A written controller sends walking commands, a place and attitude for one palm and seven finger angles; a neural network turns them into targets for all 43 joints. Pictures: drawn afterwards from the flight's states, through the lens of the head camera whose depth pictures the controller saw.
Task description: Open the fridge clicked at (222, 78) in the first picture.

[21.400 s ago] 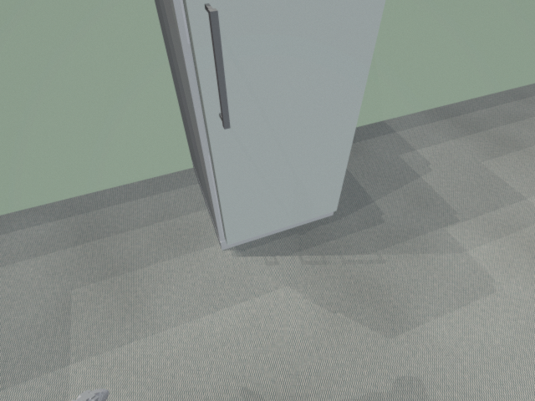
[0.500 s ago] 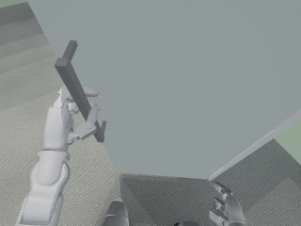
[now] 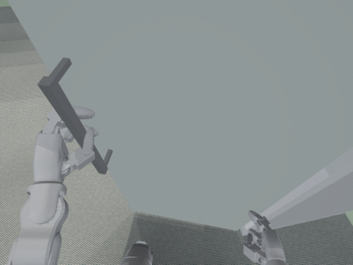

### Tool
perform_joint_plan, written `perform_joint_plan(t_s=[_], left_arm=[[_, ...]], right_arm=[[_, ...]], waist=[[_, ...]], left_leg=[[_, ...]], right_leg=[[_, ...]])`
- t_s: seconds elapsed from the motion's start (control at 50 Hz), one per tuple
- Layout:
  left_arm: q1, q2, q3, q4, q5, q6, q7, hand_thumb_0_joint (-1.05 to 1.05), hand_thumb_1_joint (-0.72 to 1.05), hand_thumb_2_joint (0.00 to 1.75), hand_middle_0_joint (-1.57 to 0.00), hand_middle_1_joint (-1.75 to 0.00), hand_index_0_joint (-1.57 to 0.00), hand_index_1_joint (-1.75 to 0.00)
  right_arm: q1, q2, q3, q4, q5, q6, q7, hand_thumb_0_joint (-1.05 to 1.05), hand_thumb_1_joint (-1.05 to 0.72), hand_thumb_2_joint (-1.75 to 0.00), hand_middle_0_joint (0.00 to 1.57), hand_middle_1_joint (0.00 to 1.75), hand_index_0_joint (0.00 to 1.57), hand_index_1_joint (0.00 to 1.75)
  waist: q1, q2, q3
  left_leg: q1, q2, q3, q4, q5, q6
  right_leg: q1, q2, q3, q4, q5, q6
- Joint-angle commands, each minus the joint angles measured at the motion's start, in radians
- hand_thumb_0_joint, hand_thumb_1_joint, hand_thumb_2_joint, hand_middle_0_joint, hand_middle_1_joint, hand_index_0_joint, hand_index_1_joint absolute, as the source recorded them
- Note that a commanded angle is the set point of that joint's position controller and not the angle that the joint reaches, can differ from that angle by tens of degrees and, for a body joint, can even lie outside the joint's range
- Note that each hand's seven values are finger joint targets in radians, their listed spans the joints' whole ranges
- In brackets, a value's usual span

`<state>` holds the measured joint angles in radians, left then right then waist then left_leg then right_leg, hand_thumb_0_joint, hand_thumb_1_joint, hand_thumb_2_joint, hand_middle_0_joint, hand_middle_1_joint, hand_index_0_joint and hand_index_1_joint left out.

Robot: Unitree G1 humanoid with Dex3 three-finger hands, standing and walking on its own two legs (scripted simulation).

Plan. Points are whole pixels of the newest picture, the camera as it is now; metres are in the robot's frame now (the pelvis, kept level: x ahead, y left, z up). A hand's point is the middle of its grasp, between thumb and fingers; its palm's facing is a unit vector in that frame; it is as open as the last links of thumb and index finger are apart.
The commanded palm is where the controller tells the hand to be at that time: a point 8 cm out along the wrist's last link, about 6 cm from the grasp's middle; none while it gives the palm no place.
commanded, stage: stop walking and hold the door back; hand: left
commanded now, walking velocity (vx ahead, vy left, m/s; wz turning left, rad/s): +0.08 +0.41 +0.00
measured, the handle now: (87, 130) +0.34 +0.21 +0.11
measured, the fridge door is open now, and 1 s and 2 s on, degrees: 69 68 67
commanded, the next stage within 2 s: loosen the grip on the handle in 1.50 s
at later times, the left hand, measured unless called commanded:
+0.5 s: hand (85, 156) +0.27 +0.18 +0.14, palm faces +0.29 -0.94 -0.19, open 5.6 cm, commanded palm +0.26 +0.24 +0.12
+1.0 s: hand (90, 144) +0.30 +0.18 +0.13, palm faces +0.24 -0.95 -0.19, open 5.5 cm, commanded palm +0.26 +0.24 +0.12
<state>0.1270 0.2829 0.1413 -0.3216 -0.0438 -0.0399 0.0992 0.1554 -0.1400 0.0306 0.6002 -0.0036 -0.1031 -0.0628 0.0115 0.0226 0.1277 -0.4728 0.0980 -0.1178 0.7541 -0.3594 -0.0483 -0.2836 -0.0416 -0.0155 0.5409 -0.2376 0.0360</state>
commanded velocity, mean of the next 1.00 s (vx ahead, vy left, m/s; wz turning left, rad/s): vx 0.11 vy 0.04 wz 0.00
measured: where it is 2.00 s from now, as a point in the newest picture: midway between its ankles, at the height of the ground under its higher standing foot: outside the picture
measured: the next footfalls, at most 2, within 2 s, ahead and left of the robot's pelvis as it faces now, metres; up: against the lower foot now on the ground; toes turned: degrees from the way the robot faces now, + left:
left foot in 0.26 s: +0.00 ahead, +0.07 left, +0.00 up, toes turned +12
right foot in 0.52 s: -0.02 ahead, -0.13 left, +0.00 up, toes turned +5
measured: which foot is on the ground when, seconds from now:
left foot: up 0.00-0.24, down 0.26-0.52, up 0.54-0.74, down 0.76-1.00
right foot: down 0.00-0.26, up 0.28-0.50, down 0.52-1.00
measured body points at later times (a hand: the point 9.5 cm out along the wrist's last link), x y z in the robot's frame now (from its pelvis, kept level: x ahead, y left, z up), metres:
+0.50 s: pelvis -0.08 -0.04 +0.01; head -0.06 -0.03 +0.46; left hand +0.25 +0.23 +0.15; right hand +0.12 -0.21 -0.09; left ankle -0.04 +0.07 -0.72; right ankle -0.06 -0.16 -0.71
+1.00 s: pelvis -0.10 -0.03 +0.01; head -0.07 -0.02 +0.46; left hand +0.28 +0.23 +0.14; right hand +0.02 -0.26 -0.11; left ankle -0.06 +0.09 -0.72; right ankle -0.06 -0.13 -0.72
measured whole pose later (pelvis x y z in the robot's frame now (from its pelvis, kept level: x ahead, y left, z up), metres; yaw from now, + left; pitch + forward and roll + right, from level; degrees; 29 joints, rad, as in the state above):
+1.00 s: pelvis -0.10 -0.03 +0.01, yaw +6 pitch -2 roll -1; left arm -0.53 0.30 0.14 0.58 -0.04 -0.15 0.06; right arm 0.27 -0.21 0.03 0.72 0.01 -0.07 -0.09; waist -0.05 0.01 0.10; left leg -0.31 0.08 0.12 0.58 -0.23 0.01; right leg -0.25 0.01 -0.04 0.54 -0.23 -0.01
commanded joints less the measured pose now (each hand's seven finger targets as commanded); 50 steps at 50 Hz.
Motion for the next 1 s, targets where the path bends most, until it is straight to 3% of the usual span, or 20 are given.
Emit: perform_joint_plan(t_s=[0.0, 0.08, 0.16, 0.2, 0.24, 0.26, 0.28, 0.34, 0.44, 0.46, 0.5, 0.52, 0.58, 0.7, 0.76, 0.8, 0.84, 0.88, 0.92, 0.98], left_arm=[[-0.180, 0.183, 0.151, -0.186, 0.008, -0.100, 0.035, 0.00, 0.90, 0.90, -0.45, -1.40, -0.45, -1.40], [-0.391, 0.216, 0.178, 0.028, 0.016, -0.123, 0.053, 0.00, 0.90, 0.90, -0.45, -1.40, -0.45, -1.40], [-0.535, 0.169, 0.104, 0.069, 0.024, -0.142, 0.043, 0.00, 0.90, 0.90, -0.45, -1.40, -0.45, -1.40], [-0.580, 0.147, 0.064, 0.078, 0.013, -0.145, 0.041, 0.00, 0.90, 0.90, -0.45, -1.40, -0.45, -1.40], [-0.674, 0.068, -0.038, 0.065, -0.001, -0.158, 0.035, 0.00, 0.90, 0.90, -0.45, -1.40, -0.45, -1.40], [-0.702, 0.027, -0.088, 0.110, 0.011, -0.164, 0.026, 0.00, 0.90, 0.90, -0.45, -1.40, -0.45, -1.40], [-0.776, 0.112, -0.009, 0.155, 0.021, -0.165, 0.037, 0.00, 0.90, 0.90, -0.45, -1.40, -0.45, -1.40], [-0.883, 0.075, -0.056, 0.306, 0.016, -0.129, 0.027, 0.00, 0.90, 0.90, -0.45, -1.40, -0.45, -1.40], [-1.047, 0.126, -0.028, 0.560, 0.008, -0.109, 0.015, 0.00, 0.90, 0.90, -0.45, -1.40, -0.45, -1.40], [-1.069, 0.136, -0.028, 0.613, 0.011, -0.108, 0.010, 0.00, 0.90, 0.90, -0.45, -1.40, -0.45, -1.40], [-1.110, 0.224, 0.033, 0.716, 0.003, -0.104, 0.008, 0.00, 0.90, 0.90, -0.45, -1.40, -0.45, -1.40], [-1.146, 0.294, 0.090, 0.747, 0.007, -0.112, 0.016, 0.00, 0.90, 0.90, -0.45, -1.40, -0.45, -1.40], [-1.197, 0.267, 0.084, 0.855, 0.010, -0.126, 0.003, 0.00, 0.90, 0.90, -0.45, -1.40, -0.45, -1.40], [-1.142, 0.236, 0.088, 0.850, 0.009, -0.166, -0.014, 0.00, 0.90, 0.90, -0.45, -1.40, -0.45, -1.40], [-1.133, 0.115, 0.003, 0.785, -0.009, -0.202, -0.033, 0.00, 0.90, 0.90, -0.45, -1.40, -0.45, -1.40], [-1.150, 0.147, 0.026, 0.731, -0.007, -0.213, -0.028, 0.00, 0.90, 0.90, -0.45, -1.40, -0.45, -1.40], [-1.068, 0.195, 0.050, 0.721, 0.000, -0.205, -0.023, 0.00, 0.90, 0.90, -0.45, -1.40, -0.45, -1.40], [-1.057, 0.180, 0.035, 0.669, 0.005, -0.196, -0.029, 0.00, 0.90, 0.90, -0.45, -1.40, -0.45, -1.40], [-1.045, 0.205, 0.043, 0.657, 0.016, -0.188, -0.031, 0.00, 0.90, 0.90, -0.45, -1.40, -0.45, -1.40], [-0.974, 0.284, 0.104, 0.683, 0.013, -0.172, -0.016, 0.00, 0.90, 0.90, -0.45, -1.40, -0.45, -1.40]], right_arm=[[-0.065, -0.124, -0.068, -0.101, 0.004, -0.041, -0.024, 0.00, -0.90, -0.90, 0.20, 0.30, 0.20, 0.30], [-0.113, -0.132, -0.039, -0.083, -0.003, -0.026, -0.066, 0.00, -0.90, -0.90, 0.20, 0.30, 0.20, 0.30], [-0.071, -0.145, -0.034, -0.103, -0.001, -0.005, -0.057, 0.00, -0.90, -0.90, 0.20, 0.30, 0.20, 0.30], [-0.062, -0.166, -0.047, -0.110, 0.006, 0.013, -0.051, 0.00, -0.90, -0.90, 0.20, 0.30, 0.20, 0.30], [-0.081, -0.219, -0.060, -0.144, 0.027, 0.014, -0.036, 0.00, -0.90, -0.90, 0.20, 0.30, 0.20, 0.30], [-0.075, -0.185, -0.036, -0.128, 0.016, 0.011, -0.025, 0.00, -0.90, -0.90, 0.20, 0.30, 0.20, 0.30], [-0.072, -0.190, -0.046, -0.109, 0.018, 0.008, -0.024, 0.00, -0.90, -0.90, 0.20, 0.30, 0.20, 0.30], [-0.044, -0.205, -0.058, -0.066, 0.031, 0.002, -0.021, 0.00, -0.90, -0.90, 0.20, 0.30, 0.20, 0.30], [-0.041, -0.216, -0.039, -0.043, 0.024, 0.009, -0.045, 0.00, -0.90, -0.90, 0.20, 0.30, 0.20, 0.30], [-0.034, -0.214, -0.040, -0.040, 0.019, 0.013, -0.049, 0.00, -0.90, -0.90, 0.20, 0.30, 0.20, 0.30], [-0.008, -0.201, -0.045, -0.030, 0.008, 0.025, -0.054, 0.00, -0.90, -0.90, 0.20, 0.30, 0.20, 0.30], [-0.015, -0.219, -0.053, -0.025, 0.016, 0.007, -0.056, 0.00, -0.90, -0.90, 0.20, 0.30, 0.20, 0.30], [0.012, -0.213, -0.050, 0.028, 0.021, -0.009, -0.057, 0.00, -0.90, -0.90, 0.20, 0.30, 0.20, 0.30], [0.041, -0.214, -0.053, 0.024, 0.016, -0.025, -0.060, 0.00, -0.90, -0.90, 0.20, 0.30, 0.20, 0.30], [0.031, -0.243, -0.068, -0.007, 0.030, -0.025, -0.040, 0.00, -0.90, -0.90, 0.20, 0.30, 0.20, 0.30], [0.019, -0.209, -0.049, -0.015, 0.025, -0.026, -0.042, 0.00, -0.90, -0.90, 0.20, 0.30, 0.20, 0.30], [0.045, -0.242, -0.063, 0.002, 0.020, -0.017, -0.044, 0.00, -0.90, -0.90, 0.20, 0.30, 0.20, 0.30], [0.042, -0.243, -0.056, -0.011, 0.027, -0.018, -0.040, 0.00, -0.90, -0.90, 0.20, 0.30, 0.20, 0.30], [0.052, -0.246, -0.057, -0.018, 0.024, -0.016, -0.039, 0.00, -0.90, -0.90, 0.20, 0.30, 0.20, 0.30], [0.058, -0.225, -0.060, -0.022, 0.028, -0.013, -0.046, 0.00, -0.90, -0.90, 0.20, 0.30, 0.20, 0.30]], waist=[[-0.010, -0.255, -0.315], [-0.008, -0.207, -0.299], [0.000, -0.234, -0.365], [-0.017, -0.121, -0.380], [0.005, 0.213, -0.368], [-0.021, 0.319, -0.374], [-0.019, 0.314, -0.373], [-0.022, 0.092, -0.354], [0.000, 0.121, -0.338], [-0.005, 0.064, -0.310], [-0.007, -0.220, -0.239], [0.019, -0.289, -0.237], [0.004, -0.239, -0.244], [-0.013, -0.158, -0.314], [-0.017, 0.161, -0.338], [-0.031, 0.146, -0.300], [-0.014, 0.056, -0.322], [-0.012, 0.118, -0.359], [-0.026, 0.132, -0.379], [-0.031, -0.063, -0.345]], left_leg=[[-0.122, -0.077, 0.092, 0.583, -0.226, -0.001], [0.038, -0.080, 0.151, 0.203, -0.160, 0.018], [0.164, -0.113, 0.188, -0.130, -0.036, 0.034], [0.325, -0.102, 0.192, -0.363, 0.183, 0.044], [0.423, 0.196, -0.119, -0.367, 0.679, 0.175], [0.449, 0.246, -0.210, -0.433, 0.692, 0.218], [0.470, 0.257, -0.266, -0.439, 0.614, 0.246], [0.436, 0.187, -0.106, -0.386, 0.449, 0.232], [0.192, 0.087, 0.005, -0.399, -0.177, 0.156], [0.116, 0.033, 0.045, -0.327, -0.235, 0.123], [-0.039, -0.103, 0.162, -0.002, -0.130, 0.049], [-0.104, -0.088, 0.116, 0.164, -0.121, 0.041], [-0.096, -0.065, 0.093, 0.222, -0.059, 0.037], [0.321, -0.098, 0.242, -0.310, 0.119, 0.049], [0.396, 0.194, -0.176, -0.466, 0.058, 0.179], [0.379, 0.286, -0.321, -0.519, 0.087, 0.262], [0.377, 0.251, -0.162, -0.404, 0.368, 0.234], [0.380, 0.179, -0.001, -0.300, 0.492, 0.171], [0.297, 0.118, 0.082, -0.263, 0.375, 0.109], [0.172, 0.007, 0.170, -0.226, 0.086, 0.051]], right_leg=[[0.171, -0.359, 0.231, -0.149, 0.479, -0.247], [0.191, -0.320, 0.074, -0.066, 0.775, -0.158], [0.220, -0.310, 0.101, -0.048, 0.622, -0.140], [0.157, -0.252, 0.070, 0.044, 0.473, -0.087], [-0.044, -0.047, -0.038, 0.213, -0.049, 0.011], [-0.132, -0.011, -0.027, 0.367, -0.336, 0.005], [-0.178, -0.011, 0.013, 0.446, -0.350, -0.006], [-0.120, 0.002, 0.001, 0.329, -0.214, 0.001], [0.185, 0.035, -0.061, -0.036, -0.169, -0.027], [0.212, -0.001, 0.019, -0.123, -0.228, -0.058], [0.179, -0.266, 0.419, -0.336, -0.444, -0.193], [0.188, -0.338, 0.522, -0.355, -0.373, -0.230], [0.171, -0.272, 0.325, -0.262, -0.232, -0.192], [0.073, -0.158, 0.103, -0.115, -0.092, -0.112], [-0.090, 0.044, -0.043, 0.190, -0.225, -0.019], [-0.165, 0.033, 0.019, 0.342, -0.290, -0.023], [-0.064, 0.016, 0.016, 0.191, -0.221, -0.023], [0.063, 0.028, -0.027, -0.015, -0.097, -0.026], [0.171, -0.003, 0.012, -0.113, 0.013, -0.042], [0.178, -0.117, 0.141, -0.143, 0.039, -0.082]])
